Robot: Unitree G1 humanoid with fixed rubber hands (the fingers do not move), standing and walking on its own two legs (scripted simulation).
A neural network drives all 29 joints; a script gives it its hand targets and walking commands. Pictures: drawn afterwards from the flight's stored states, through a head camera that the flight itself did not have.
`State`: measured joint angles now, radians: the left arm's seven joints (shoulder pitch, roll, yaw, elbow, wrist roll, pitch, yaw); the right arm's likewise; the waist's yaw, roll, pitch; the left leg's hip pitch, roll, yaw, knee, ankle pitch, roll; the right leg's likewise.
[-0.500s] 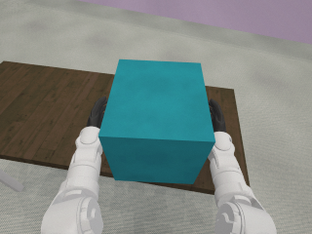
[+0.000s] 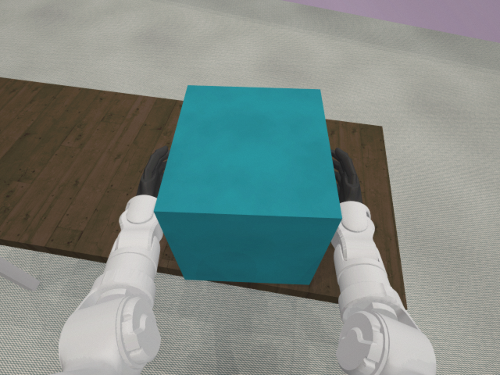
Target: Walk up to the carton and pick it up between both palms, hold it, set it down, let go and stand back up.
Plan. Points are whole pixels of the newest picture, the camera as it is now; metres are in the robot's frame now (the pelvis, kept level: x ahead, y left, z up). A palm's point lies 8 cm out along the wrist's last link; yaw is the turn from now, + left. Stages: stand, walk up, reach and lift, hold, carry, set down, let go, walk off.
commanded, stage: set down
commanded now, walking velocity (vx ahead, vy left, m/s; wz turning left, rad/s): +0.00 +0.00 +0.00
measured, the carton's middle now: (250, 187) +0.45 -0.03 +0.01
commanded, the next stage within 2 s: none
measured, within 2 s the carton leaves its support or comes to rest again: rests again in 0.48 s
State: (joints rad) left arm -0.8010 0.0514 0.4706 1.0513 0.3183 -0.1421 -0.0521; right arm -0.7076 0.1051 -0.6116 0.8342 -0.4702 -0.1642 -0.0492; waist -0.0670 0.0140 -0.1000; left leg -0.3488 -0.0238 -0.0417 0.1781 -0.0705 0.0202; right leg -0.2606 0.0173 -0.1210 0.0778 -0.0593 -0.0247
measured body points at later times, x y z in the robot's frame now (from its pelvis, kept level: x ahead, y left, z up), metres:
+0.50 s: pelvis +0.00 +0.00 +0.00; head +0.10 +0.00 +0.44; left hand +0.45 +0.13 +0.02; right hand +0.41 -0.19 +0.02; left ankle -0.01 +0.11 -0.75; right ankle -0.04 -0.10 -0.75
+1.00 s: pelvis -0.01 +0.00 +0.00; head +0.10 +0.00 +0.43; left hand +0.45 +0.13 +0.01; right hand +0.40 -0.19 +0.02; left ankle -0.01 +0.11 -0.75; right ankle -0.04 -0.10 -0.75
